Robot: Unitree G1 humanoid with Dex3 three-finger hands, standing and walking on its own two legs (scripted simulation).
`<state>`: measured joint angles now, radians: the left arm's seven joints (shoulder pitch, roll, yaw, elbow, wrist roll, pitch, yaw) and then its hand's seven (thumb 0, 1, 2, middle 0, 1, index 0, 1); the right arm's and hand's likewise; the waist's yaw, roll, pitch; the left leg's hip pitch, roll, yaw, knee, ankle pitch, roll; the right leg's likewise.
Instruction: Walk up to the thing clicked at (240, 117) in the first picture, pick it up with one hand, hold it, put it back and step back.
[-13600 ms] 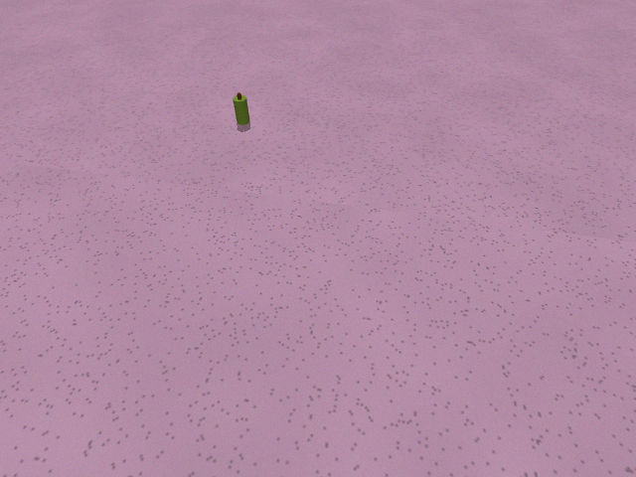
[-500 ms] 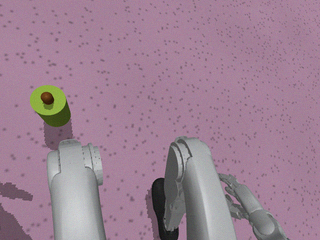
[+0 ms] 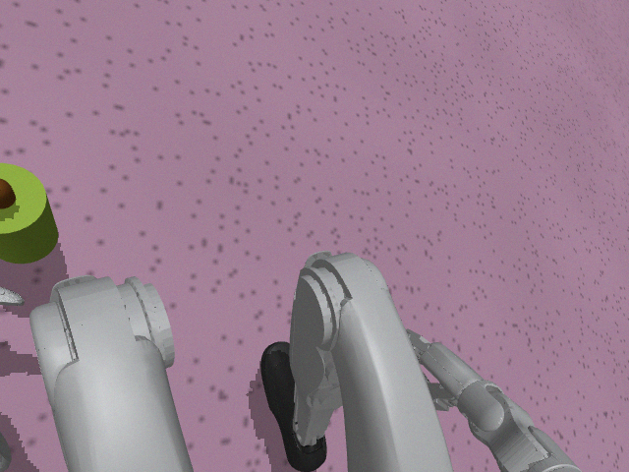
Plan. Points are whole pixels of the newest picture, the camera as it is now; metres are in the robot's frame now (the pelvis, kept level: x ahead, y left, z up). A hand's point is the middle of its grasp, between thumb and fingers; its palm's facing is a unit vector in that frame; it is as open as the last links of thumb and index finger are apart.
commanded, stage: close in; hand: left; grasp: from the side
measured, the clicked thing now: (11, 215) +0.43 +0.28 -0.19
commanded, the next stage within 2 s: rest palm in 0.26 s
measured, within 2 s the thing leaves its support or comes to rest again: leaves its support in 1.58 s
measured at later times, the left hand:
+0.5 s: hand out of the picture +0.41 +0.29 -0.16, palm faces +0.27 -0.96 +0.01, open 16.8 cm
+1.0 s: hand (3, 219) +0.41 +0.28 -0.16, palm faces +0.28 -0.96 +0.00, open 10.7 cm
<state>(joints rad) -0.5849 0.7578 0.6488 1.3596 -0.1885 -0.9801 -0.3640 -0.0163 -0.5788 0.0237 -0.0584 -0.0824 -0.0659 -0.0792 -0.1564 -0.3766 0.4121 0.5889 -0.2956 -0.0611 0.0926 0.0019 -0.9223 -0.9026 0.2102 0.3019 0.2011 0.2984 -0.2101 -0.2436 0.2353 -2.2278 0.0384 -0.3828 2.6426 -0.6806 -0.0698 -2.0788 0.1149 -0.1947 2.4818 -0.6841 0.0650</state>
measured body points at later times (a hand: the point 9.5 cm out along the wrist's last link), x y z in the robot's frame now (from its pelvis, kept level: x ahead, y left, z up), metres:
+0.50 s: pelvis +0.00 +0.01 +0.00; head +0.21 +0.19 +0.34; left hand +0.39 +0.34 -0.16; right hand +0.17 -0.24 -0.03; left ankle +0.08 +0.14 -0.25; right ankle +0.12 -0.12 -0.24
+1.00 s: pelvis -0.01 +0.01 +0.00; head +0.22 +0.19 +0.35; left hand +0.39 +0.33 -0.16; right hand +0.18 -0.23 -0.03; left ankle +0.08 +0.14 -0.25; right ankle +0.12 -0.12 -0.24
